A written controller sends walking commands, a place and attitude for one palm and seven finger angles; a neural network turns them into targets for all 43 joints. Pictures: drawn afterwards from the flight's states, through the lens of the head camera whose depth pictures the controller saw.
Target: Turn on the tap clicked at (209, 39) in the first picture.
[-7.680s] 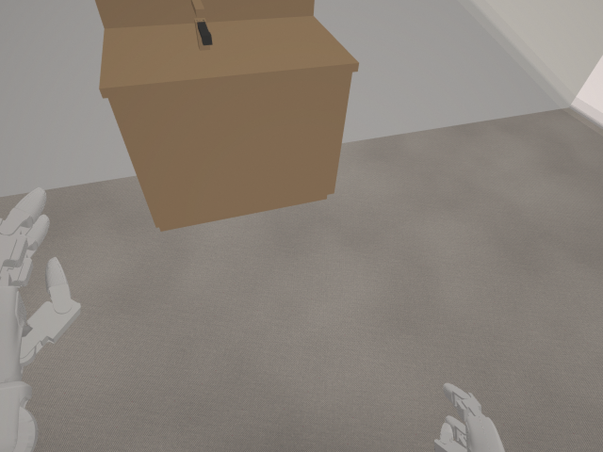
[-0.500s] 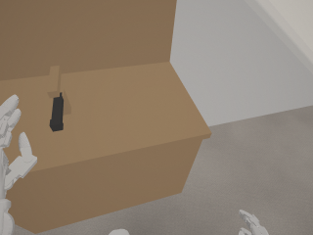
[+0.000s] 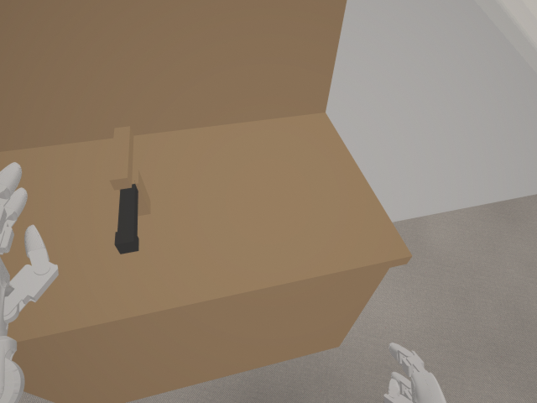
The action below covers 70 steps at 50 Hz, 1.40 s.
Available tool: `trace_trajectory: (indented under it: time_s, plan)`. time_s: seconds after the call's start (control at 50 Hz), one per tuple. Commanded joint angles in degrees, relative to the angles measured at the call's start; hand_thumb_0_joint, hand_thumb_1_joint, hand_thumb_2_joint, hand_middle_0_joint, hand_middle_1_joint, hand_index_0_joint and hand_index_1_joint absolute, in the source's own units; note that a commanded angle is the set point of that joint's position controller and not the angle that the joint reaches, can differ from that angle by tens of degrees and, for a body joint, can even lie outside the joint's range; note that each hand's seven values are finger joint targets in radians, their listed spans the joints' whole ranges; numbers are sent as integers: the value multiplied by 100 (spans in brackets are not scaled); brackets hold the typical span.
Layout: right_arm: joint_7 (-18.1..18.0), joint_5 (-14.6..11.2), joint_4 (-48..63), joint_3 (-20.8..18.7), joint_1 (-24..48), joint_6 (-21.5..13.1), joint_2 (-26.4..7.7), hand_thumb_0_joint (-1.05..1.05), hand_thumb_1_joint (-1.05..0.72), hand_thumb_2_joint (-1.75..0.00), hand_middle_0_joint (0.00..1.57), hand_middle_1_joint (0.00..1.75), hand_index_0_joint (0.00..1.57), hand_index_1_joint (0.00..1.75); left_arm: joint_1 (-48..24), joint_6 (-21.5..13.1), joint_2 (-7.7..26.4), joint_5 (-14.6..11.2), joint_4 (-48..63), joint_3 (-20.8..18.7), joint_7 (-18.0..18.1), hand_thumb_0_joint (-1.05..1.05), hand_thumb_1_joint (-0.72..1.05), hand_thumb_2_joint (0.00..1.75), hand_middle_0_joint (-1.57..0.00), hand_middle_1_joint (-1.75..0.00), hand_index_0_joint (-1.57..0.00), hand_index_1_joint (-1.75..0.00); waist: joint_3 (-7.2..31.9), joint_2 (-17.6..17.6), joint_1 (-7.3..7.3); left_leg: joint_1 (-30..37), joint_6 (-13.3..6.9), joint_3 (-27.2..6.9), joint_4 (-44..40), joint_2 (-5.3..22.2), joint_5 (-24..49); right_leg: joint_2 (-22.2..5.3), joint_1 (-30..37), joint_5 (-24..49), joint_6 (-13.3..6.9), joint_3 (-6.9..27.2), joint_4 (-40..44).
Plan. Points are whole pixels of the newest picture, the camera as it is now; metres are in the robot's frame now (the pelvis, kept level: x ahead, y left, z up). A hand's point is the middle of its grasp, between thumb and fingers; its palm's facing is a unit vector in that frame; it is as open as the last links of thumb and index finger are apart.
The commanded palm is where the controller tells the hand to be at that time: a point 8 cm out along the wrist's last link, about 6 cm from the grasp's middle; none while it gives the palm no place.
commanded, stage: come to a stop and stand still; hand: left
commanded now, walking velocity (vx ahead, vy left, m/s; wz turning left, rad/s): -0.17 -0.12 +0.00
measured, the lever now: (127, 241) +0.33 +0.26 +0.03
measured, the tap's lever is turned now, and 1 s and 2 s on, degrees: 0 0 0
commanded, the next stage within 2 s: look again from close up in 1.46 s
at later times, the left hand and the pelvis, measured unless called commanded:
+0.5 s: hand (63, 268) +0.22 +0.26 +0.15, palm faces +0.44 -0.83 -0.35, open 7.4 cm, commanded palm +0.17 +0.28 +0.18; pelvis +0.01 +0.00 +0.01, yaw +0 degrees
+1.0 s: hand (46, 279) +0.21 +0.27 +0.14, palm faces +0.31 -0.87 -0.39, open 7.5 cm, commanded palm +0.16 +0.31 +0.18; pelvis +0.00 +0.03 +0.01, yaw +0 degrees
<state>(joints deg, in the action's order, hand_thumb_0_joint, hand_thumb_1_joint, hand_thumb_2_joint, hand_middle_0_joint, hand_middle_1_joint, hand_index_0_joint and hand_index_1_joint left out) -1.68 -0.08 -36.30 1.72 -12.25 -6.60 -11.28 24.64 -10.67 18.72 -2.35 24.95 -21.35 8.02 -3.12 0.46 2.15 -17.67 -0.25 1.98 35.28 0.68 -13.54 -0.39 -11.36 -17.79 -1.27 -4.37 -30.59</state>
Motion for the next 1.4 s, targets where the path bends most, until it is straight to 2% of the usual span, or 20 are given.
trace_trajectory:
  time_s: [0.0,0.04,0.06,0.14,0.22,0.26,0.42,0.5,0.6,0.62,0.64,0.66,0.7,0.76,0.86,0.9,1.0,1.12,1.16,1.38]
  plan:
    - [-138,-40,1065,-396,832,-394,-663,0,-90,-90,20,30,20,30,-1186,-325,1099,13,1964,-248,129,0,90,90,-20,-30,-20,-30,1086,-1006,-79,1966,-539,-1383,-1336,1301,2971,-131,-778,39,153,358,-852]
    - [-69,35,1145,-418,672,-417,-595,0,-90,-90,20,30,20,30,-991,-325,1164,21,2103,-348,99,0,90,90,-20,-30,-20,-30,892,-1077,-73,1629,-707,-1711,-1492,1394,3697,52,-775,-856,101,429,-957]
    - [-37,94,1114,-401,683,-433,-597,0,-90,-90,20,30,20,30,-1029,-308,1289,8,2422,-449,66,0,90,90,-20,-30,-20,-30,972,-1535,-127,1669,-535,-1648,-1512,1379,4050,-21,-689,-790,116,393,-938]
    - [135,34,1222,-481,502,-455,-596,0,-90,-90,20,30,20,30,-105,-406,1377,-8,2567,-767,36,0,90,90,-20,-30,-20,-30,1388,-1530,-139,1934,-77,-935,-874,1100,4689,33,-179,138,-17,196,226]
    - [97,-74,1332,-383,503,-222,-632,0,-90,-90,20,30,20,30,742,-257,1184,-199,1628,-913,-64,0,90,90,-20,-30,-20,-30,1311,-682,-199,523,169,-523,-767,687,2816,-136,1130,2459,-85,321,912]
    - [11,-143,1328,-451,473,-138,-684,0,-90,-90,20,30,20,30,854,-117,1061,-291,1239,-870,-72,0,90,90,-20,-30,-20,-30,1264,52,-234,483,113,-443,-739,526,1968,-334,911,2929,-153,691,837]
    - [-258,-68,1164,-281,821,-108,-680,0,-90,-90,20,30,20,30,-655,43,979,-190,1402,-170,26,0,90,90,-20,-30,-20,-30,896,-115,-197,756,-84,-375,-1253,394,595,-328,247,1592,95,762,1292]
    - [-288,-77,1089,-338,905,-186,-704,0,-90,-90,20,30,20,30,-1183,24,1333,-83,1828,-316,140,0,90,90,-20,-30,-20,-30,683,-435,-166,834,-80,-340,-1254,277,255,-388,-7,1050,53,974,1562]
    - [-224,-59,1111,-366,800,-110,-694,0,-90,-90,20,30,20,30,-335,2,1345,-118,1410,-597,169,0,90,90,-20,-30,-20,-30,719,-478,-119,648,-54,-415,-1324,246,366,-379,273,1013,-11,918,1550]
    - [-224,83,1059,-443,48,-314,-755,0,-90,-90,20,30,20,30,-6202,-533,5437,712,2852,-3415,29,0,90,90,-20,-30,-20,-30,-242,770,3,-107,-114,1,-459,316,881,-514,-654,2095,699,1052,2001]
    - [-213,18,773,-206,345,-275,-280,0,-90,-90,20,30,20,30,-3093,-372,2413,268,-456,-1568,-185,0,90,90,-20,-30,-20,-30,1154,743,-58,431,-199,-121,-663,-120,1166,-789,168,2376,86,1061,1268]
    - [-155,-21,1129,-456,429,-338,-587,0,-90,-90,20,30,20,30,-1162,-416,1848,-17,-577,-1310,-167,0,90,90,-20,-30,-20,-30,749,249,205,446,-30,-205,-628,115,1136,-713,191,2846,256,1446,1439]
    - [26,-156,1120,-498,414,-353,-733,0,-90,-90,20,30,20,30,16,-473,613,-242,-435,-212,-301,0,90,90,-20,-30,-20,-30,1396,-978,87,818,-136,-154,-1067,235,1307,-612,668,2319,119,995,848]
    - [173,-135,1266,-447,461,-406,-800,0,-90,-90,20,30,20,30,100,-564,831,-219,882,87,-304,0,90,90,-20,-30,-20,-30,1183,-548,84,594,-173,-400,-1226,385,1054,-405,433,1361,216,859,949]
    - [-26,-89,1350,-360,559,-501,-763,0,-90,-90,20,30,20,30,-335,-644,1618,-161,1148,-700,-148,0,90,90,-20,-30,-20,-30,626,702,-8,287,-158,-619,-1509,282,-537,-306,-179,-393,74,849,1414]
    - [-118,-91,1298,-340,695,-522,-786,0,-90,-90,20,30,20,30,-949,-722,2040,-113,1510,-1082,-90,0,90,90,-20,-30,-20,-30,492,239,-62,417,-180,-674,-1552,297,-616,-282,-419,-534,49,889,1407]
    - [-120,-63,1193,-274,622,-761,-684,0,-90,-90,20,30,20,30,-1488,-856,1527,-2,1623,-616,-131,0,90,90,-20,-30,-20,-30,828,-1331,-31,172,-248,-943,-2058,588,-914,-112,419,496,49,535,572]
    - [69,-3,1006,-322,355,-804,-754,0,-90,-90,20,30,20,30,-577,-764,831,52,1043,-68,-174,0,90,90,-20,-30,-20,-30,906,-465,-49,415,-74,-811,-1756,491,392,-143,438,1087,38,506,861]
    - [85,-6,1010,-357,339,-714,-780,0,-90,-90,20,30,20,30,-481,-706,930,55,924,-193,-179,0,90,90,-20,-30,-20,-30,898,-250,-61,452,15,-766,-1668,483,842,-164,418,1291,41,529,905]
    - [-46,0,1311,-303,575,-445,-701,0,-90,-90,20,30,20,30,-731,-695,1310,-51,1882,-477,-190,0,90,90,-20,-30,-20,-30,1298,-818,-61,1007,178,-670,-1475,483,2057,-167,555,1599,41,391,833]
